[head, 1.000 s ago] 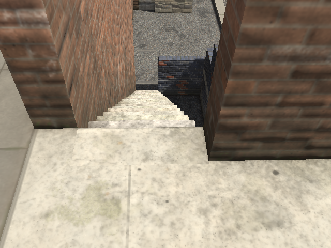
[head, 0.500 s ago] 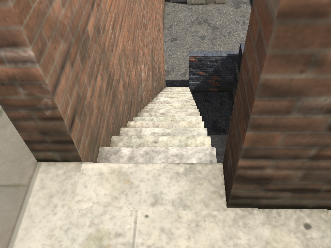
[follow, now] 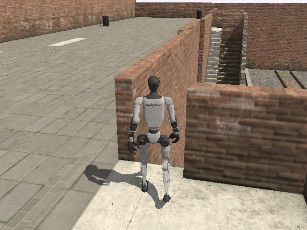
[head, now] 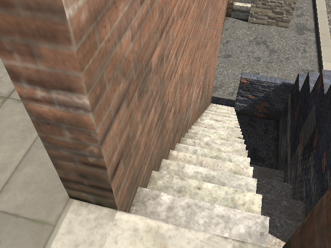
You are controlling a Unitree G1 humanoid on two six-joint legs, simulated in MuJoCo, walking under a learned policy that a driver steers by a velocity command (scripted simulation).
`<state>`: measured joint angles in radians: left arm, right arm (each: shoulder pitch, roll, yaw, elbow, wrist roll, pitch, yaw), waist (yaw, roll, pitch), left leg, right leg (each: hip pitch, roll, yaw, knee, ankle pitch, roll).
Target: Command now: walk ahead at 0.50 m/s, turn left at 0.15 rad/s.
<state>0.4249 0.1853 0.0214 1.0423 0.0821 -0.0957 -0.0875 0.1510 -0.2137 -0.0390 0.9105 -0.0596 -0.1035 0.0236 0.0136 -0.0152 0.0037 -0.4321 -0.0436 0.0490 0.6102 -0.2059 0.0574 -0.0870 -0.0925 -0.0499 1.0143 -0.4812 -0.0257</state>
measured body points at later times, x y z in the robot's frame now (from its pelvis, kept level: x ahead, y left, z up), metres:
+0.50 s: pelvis +0.25 -0.02 +0.00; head +0.26 -0.02 +0.45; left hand +0.31 +0.24 -0.12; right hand +0.36 -0.25 -0.13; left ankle +0.22 +0.13 -0.61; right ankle +0.32 -0.11 -0.72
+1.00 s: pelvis +0.27 +0.04 +0.00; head +0.29 +0.05 +0.45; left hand +0.31 +0.30 -0.13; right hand +0.44 -0.19 -0.10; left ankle +0.33 +0.14 -0.72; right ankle +0.25 -0.12 -0.72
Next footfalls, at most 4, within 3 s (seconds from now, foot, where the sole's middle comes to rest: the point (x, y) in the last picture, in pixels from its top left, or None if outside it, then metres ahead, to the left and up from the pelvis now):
0.32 right None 0.36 -0.11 -0.76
0.70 left None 0.37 0.14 -0.76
0.98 right None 0.29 -0.12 -0.76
2.58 right None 0.37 -0.16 -0.76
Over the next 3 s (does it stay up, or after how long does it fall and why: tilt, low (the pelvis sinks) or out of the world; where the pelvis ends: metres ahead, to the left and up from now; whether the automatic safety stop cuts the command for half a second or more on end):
stays up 0.34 -0.09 0.01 its command is cut before an obstacle after 0.2 s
